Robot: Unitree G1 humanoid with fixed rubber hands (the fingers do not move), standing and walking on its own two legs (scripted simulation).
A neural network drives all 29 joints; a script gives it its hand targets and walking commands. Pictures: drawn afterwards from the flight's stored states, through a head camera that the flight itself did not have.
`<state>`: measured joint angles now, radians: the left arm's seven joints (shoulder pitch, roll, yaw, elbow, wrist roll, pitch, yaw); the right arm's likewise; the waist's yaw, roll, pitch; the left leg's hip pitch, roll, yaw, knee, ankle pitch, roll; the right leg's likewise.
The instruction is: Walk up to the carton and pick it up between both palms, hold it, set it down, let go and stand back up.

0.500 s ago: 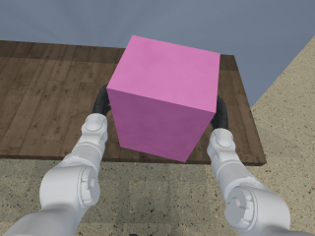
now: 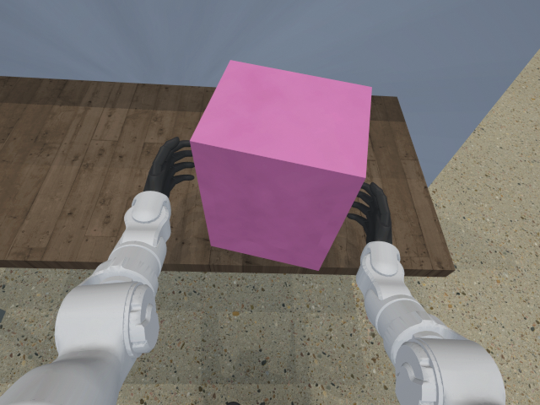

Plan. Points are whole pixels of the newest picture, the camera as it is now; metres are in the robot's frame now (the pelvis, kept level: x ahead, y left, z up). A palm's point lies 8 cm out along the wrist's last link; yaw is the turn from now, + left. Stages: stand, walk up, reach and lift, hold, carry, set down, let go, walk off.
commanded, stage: set down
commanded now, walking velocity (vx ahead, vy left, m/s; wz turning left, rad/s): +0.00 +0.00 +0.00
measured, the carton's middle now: (279, 178) +0.48 +0.00 +0.02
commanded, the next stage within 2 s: none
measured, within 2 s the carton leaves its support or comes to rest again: neither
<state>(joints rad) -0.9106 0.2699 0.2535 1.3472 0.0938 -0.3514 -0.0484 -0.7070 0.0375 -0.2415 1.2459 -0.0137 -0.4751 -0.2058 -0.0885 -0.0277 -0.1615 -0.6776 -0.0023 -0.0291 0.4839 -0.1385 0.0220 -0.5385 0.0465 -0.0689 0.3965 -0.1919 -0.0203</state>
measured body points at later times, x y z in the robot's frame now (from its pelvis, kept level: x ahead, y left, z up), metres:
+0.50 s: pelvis -0.04 +0.01 -0.01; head +0.01 +0.06 +0.44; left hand +0.39 +0.20 +0.02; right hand +0.33 -0.14 +0.03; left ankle +0.04 +0.09 -0.73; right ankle -0.02 -0.11 -0.73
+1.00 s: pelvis -0.04 +0.01 -0.01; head +0.01 +0.06 +0.44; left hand +0.33 +0.23 -0.02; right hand +0.27 -0.17 -0.01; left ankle +0.04 +0.09 -0.73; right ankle -0.02 -0.11 -0.73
